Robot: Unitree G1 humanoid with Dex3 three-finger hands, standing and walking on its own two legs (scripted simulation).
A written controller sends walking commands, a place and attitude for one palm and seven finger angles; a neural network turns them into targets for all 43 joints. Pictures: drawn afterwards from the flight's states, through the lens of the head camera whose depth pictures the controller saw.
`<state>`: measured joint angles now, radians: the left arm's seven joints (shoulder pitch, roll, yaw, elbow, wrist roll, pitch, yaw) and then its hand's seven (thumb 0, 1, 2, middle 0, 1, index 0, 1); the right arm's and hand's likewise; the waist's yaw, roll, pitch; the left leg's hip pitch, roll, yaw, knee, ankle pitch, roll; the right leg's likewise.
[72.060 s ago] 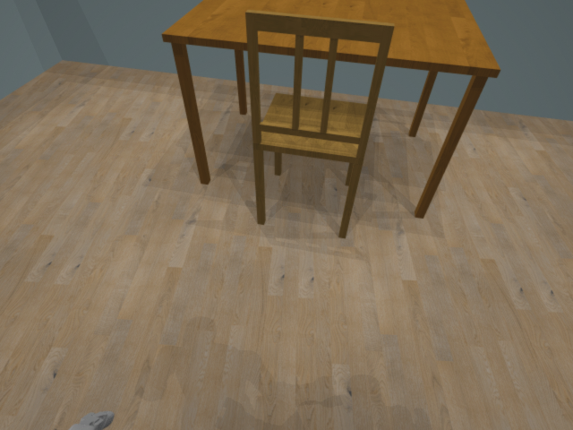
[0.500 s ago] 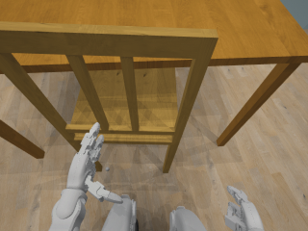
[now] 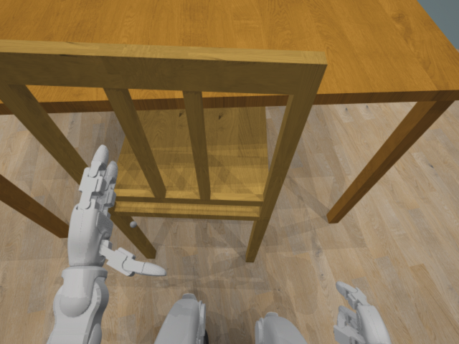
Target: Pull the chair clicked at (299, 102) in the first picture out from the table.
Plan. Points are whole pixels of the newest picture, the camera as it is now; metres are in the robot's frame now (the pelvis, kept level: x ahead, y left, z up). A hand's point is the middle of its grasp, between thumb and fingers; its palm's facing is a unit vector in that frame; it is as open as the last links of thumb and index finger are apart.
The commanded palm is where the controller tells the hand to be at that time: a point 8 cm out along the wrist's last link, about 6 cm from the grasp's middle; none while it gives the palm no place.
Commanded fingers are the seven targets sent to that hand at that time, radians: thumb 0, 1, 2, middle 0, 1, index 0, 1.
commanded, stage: aim the fingers beside a spindle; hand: left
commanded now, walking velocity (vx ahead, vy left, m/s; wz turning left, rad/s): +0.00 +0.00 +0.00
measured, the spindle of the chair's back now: (143, 153) +0.43 +0.17 +0.05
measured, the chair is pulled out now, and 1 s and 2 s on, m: -0.09 -0.09 -0.09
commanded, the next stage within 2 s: push the fingers through the gap in 1.32 s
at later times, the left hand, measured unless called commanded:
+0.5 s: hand (172, 258) +0.26 +0.11 -0.02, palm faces -0.12 -0.99 +0.07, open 16.9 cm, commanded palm +0.26 +0.18 +0.02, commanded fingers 0.00 -0.50 0.30 -0.06 -0.08 -0.06 -0.08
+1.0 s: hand (140, 232) +0.28 +0.15 +0.06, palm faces +0.04 -1.00 -0.06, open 16.9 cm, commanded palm +0.26 +0.21 +0.03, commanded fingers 0.00 -0.50 0.30 -0.06 -0.08 -0.06 -0.08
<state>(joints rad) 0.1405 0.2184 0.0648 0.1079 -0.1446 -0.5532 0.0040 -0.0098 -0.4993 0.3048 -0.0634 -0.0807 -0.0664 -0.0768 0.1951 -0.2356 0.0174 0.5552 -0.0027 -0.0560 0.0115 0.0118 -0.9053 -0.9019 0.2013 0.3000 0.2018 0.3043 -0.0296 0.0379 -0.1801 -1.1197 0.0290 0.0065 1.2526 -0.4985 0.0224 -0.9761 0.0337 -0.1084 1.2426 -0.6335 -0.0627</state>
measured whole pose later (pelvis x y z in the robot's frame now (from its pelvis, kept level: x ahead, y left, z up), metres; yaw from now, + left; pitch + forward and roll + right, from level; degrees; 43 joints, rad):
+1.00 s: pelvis +0.00 +0.00 +0.00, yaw +0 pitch +20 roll -2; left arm 0.21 0.22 0.03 0.02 -0.15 -0.55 0.01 -0.01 -0.50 0.31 -0.07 -0.08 -0.07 -0.08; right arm 0.21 -0.23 0.00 0.55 0.01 -0.08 -0.01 0.01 -0.91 -0.90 0.20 0.30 0.20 0.30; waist -0.04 0.02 -0.16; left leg -1.10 0.03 0.01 1.24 -0.49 0.02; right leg -0.96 0.04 -0.10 1.23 -0.63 -0.07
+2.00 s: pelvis +0.00 +0.01 +0.00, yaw +0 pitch +22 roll -3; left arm -0.06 0.19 0.05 0.31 -0.17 -0.46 -0.05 -0.01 -0.50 0.30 -0.04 -0.07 -0.02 -0.06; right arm 0.22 -0.25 0.02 0.58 0.00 -0.04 -0.01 0.01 -0.90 -0.90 0.20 0.30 0.20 0.30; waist -0.05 0.04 -0.17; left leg -1.13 0.03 0.01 1.24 -0.49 0.03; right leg -0.98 0.04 -0.10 1.22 -0.62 -0.05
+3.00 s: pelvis -0.01 +0.02 +0.00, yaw -2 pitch +23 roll -3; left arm -0.34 0.20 0.13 0.62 -0.11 -0.53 0.00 -0.01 -0.50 0.30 -0.06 -0.08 -0.06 -0.08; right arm 0.24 -0.24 0.01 0.61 -0.01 0.02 0.03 0.01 -0.91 -0.90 0.20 0.30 0.20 0.30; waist -0.09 0.03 -0.16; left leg -1.17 0.03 0.03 1.25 -0.48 0.05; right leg -1.03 0.04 -0.08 1.24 -0.60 -0.04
